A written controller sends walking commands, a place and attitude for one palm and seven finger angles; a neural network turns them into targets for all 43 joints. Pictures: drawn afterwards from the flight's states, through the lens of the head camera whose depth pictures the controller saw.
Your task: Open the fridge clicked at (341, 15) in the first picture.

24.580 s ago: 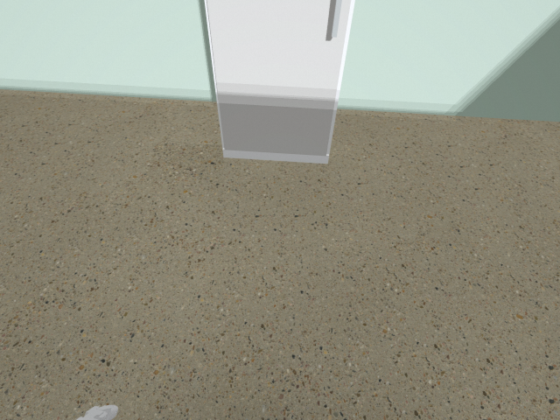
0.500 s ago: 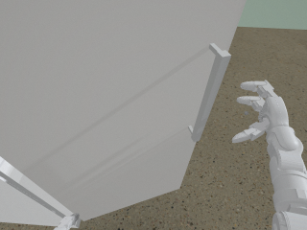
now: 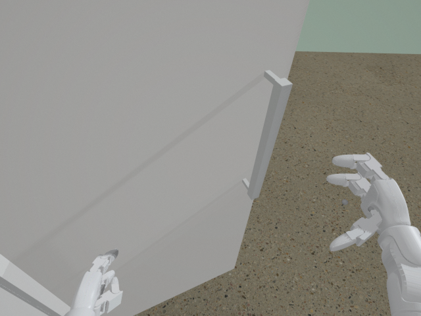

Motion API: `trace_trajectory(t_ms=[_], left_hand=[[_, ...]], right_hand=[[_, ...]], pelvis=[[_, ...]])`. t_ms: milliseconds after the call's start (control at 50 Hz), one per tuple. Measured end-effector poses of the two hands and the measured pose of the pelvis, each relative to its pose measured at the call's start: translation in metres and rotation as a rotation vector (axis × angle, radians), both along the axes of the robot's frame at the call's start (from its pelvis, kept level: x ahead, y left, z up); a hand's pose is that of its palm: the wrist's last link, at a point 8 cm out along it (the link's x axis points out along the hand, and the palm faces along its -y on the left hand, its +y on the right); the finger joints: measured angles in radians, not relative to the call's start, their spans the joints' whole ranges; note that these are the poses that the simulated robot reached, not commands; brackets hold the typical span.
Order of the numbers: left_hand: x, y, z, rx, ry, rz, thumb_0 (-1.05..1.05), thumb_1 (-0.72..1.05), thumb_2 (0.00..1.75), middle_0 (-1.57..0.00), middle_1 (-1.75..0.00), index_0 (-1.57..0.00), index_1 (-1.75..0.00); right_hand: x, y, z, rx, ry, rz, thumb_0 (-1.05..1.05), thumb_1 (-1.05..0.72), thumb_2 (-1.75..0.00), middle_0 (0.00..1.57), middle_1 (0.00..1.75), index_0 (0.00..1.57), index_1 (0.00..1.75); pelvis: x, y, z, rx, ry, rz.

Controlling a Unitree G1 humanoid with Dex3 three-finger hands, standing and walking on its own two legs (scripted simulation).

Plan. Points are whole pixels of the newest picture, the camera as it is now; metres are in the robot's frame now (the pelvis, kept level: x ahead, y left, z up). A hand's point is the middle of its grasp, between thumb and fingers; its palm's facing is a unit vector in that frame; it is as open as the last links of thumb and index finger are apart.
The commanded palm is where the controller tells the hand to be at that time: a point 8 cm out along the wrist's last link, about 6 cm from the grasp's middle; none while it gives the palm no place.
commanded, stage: slip the hand off the handle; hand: right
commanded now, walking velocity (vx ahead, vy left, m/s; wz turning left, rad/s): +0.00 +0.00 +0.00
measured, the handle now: (259, 145) +0.42 -0.08 +0.12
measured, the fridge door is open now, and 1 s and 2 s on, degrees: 68 68 68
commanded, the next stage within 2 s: draw the hand back to the body in 0.14 s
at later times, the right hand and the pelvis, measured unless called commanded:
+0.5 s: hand (363, 207) +0.27 -0.23 +0.13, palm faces -0.17 +0.98 -0.07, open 14.6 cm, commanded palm +0.24 -0.28 +0.14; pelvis +0.00 -0.01 +0.00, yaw +0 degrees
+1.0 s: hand (401, 232) +0.23 -0.27 +0.14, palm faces +0.33 +0.90 -0.28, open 13.2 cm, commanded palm +0.19 -0.31 +0.16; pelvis +0.00 -0.03 +0.01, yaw +0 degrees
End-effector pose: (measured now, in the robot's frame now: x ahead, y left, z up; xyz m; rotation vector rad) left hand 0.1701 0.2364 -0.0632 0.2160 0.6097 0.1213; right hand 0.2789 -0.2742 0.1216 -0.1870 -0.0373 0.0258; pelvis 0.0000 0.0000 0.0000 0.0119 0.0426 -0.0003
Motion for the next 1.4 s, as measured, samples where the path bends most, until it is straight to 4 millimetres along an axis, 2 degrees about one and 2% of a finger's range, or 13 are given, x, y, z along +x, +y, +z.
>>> trace_trajectory(t_ms=[160,280,380,460,520,640,780,840,900,1020,1200,1400], left_hand=[[0.006,-0.004,0.002,0.014,-0.027,-0.030,0.01,0.90,0.90,-0.20,-0.30,-0.20,-0.30],[-0.003,-0.006,-0.005,0.019,-0.002,-0.027,0.01,0.90,0.90,-0.20,-0.30,-0.20,-0.30],[-0.014,-0.005,-0.006,0.025,-0.003,-0.004,0.01,0.90,0.90,-0.20,-0.30,-0.20,-0.30],[-0.019,-0.005,0.000,0.015,-0.043,0.007,0.01,0.90,0.90,-0.20,-0.30,-0.20,-0.30],[-0.020,-0.007,0.003,0.011,-0.062,0.001,0.01,0.90,0.90,-0.20,-0.30,-0.20,-0.30],[-0.014,-0.013,0.008,0.023,-0.082,-0.021,0.01,0.90,0.90,-0.20,-0.30,-0.20,-0.30],[0.002,-0.029,0.016,0.023,-0.130,-0.063,0.01,0.90,0.90,-0.20,-0.30,-0.20,-0.30],[0.006,-0.037,0.018,0.028,-0.126,-0.094,0.01,0.90,0.90,-0.20,-0.30,-0.20,-0.30],[0.007,-0.044,0.016,0.025,-0.089,-0.106,0.01,0.90,0.90,-0.20,-0.30,-0.20,-0.30],[0.005,-0.051,0.005,0.027,0.002,-0.110,0.01,0.90,0.90,-0.20,-0.30,-0.20,-0.30],[0.009,-0.054,-0.001,0.006,0.042,-0.098,0.01,0.90,0.90,-0.20,-0.30,-0.20,-0.30],[0.017,-0.038,0.007,0.016,0.024,-0.066,0.01,0.90,0.90,-0.20,-0.30,-0.20,-0.30]], right_hand=[[-0.026,-0.009,-0.004,-0.003,0.008,-0.017,-0.01,0.55,-0.20,0.25,1.15,0.26,1.16],[-0.019,-0.009,-0.001,-0.003,0.002,0.003,-0.01,0.55,-0.20,0.25,1.15,0.26,1.16],[-0.008,-0.011,-0.001,0.128,0.046,0.121,-0.01,0.54,-0.20,0.25,1.15,0.25,1.16],[-0.012,-0.013,0.013,0.111,0.017,0.160,-0.01,0.54,-0.20,0.25,1.15,0.25,1.15],[-0.019,-0.018,0.016,0.117,0.007,0.147,-0.01,0.54,-0.20,0.25,1.15,0.25,1.15],[-0.036,-0.027,0.006,0.110,0.058,0.105,-0.01,0.54,-0.20,0.25,1.15,0.25,1.15],[-0.049,-0.033,0.018,0.089,0.011,0.101,-0.01,0.51,-0.22,0.25,1.13,0.25,1.14],[-0.055,-0.037,0.028,-0.030,-0.045,-0.060,-0.01,0.46,-0.24,0.25,1.10,0.25,1.10],[-0.068,-0.037,0.029,-0.066,-0.093,-0.213,-0.01,0.38,-0.28,0.24,1.05,0.25,1.06],[-0.089,-0.042,0.028,-0.122,-0.102,-0.366,-0.01,0.19,-0.37,0.24,0.94,0.24,0.95],[-0.096,-0.053,0.049,-0.200,-0.146,-0.444,0.00,-0.12,-0.52,0.23,0.76,0.23,0.76],[-0.108,-0.053,0.055,-0.242,-0.139,-0.455,0.01,-0.48,-0.70,0.22,0.55,0.22,0.55]], pelvis=[[-0.003,0.003,-0.002,0.006,-0.010,-0.015],[-0.006,0.001,-0.003,0.009,-0.009,-0.022],[-0.005,-0.002,-0.002,0.007,-0.018,-0.016],[-0.002,-0.006,-0.002,0.005,-0.026,-0.003],[-0.002,-0.008,-0.002,0.005,-0.027,0.002],[-0.003,-0.014,-0.002,0.011,-0.036,-0.001],[-0.002,-0.019,-0.002,0.016,-0.055,-0.008],[-0.001,-0.021,0.001,0.018,-0.062,-0.005],[0.000,-0.023,0.003,0.019,-0.065,-0.002],[0.005,-0.026,0.007,0.015,-0.078,-0.005],[0.012,-0.028,0.011,0.007,-0.099,-0.002],[0.017,-0.022,0.012,0.008,-0.107,0.005]])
